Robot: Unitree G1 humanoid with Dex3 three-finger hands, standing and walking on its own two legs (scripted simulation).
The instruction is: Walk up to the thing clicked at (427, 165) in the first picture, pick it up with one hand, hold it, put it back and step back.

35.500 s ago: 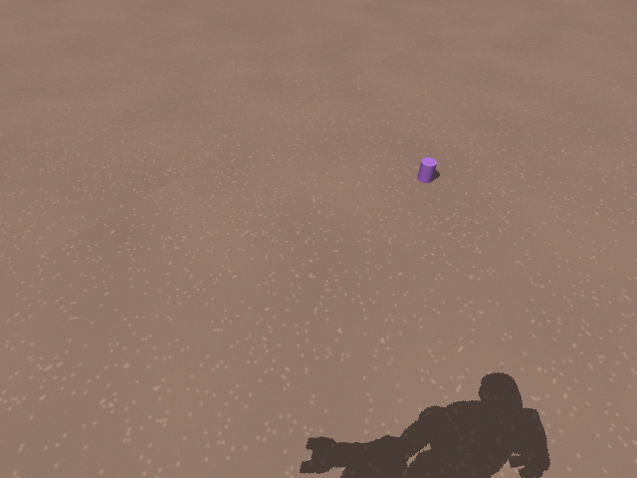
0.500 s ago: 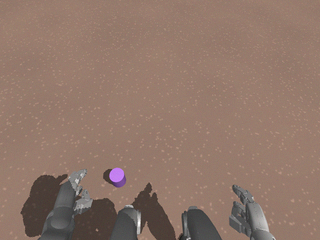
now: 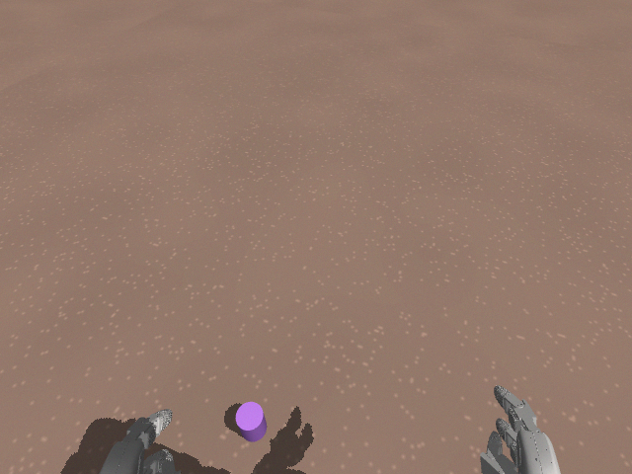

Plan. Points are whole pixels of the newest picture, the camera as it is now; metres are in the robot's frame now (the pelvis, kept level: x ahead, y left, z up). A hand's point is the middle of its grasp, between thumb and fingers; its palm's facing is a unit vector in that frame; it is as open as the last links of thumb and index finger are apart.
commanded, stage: home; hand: left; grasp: from above
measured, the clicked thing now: (251, 422) +0.41 +0.19 -0.66
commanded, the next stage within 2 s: stand in 1.86 s
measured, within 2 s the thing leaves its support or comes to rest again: neither
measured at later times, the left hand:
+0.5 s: hand out of the picture +0.16 +0.17 -0.05, palm faces +0.05 -0.98 -0.20, open 7.4 cm
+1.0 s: hand out of the picture +0.16 +0.18 -0.05, palm faces +0.05 -0.98 -0.20, open 7.4 cm
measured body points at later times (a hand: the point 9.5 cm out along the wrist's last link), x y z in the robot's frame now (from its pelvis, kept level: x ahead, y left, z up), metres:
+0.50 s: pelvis +0.00 -0.01 +0.00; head +0.02 +0.00 +0.45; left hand +0.16 +0.23 -0.03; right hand +0.16 -0.25 -0.07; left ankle +0.02 +0.13 -0.68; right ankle +0.00 -0.14 -0.68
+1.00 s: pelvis +0.00 +0.00 +0.00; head +0.02 +0.01 +0.45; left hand +0.16 +0.23 -0.03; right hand +0.16 -0.24 -0.06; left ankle +0.02 +0.13 -0.68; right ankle +0.00 -0.14 -0.68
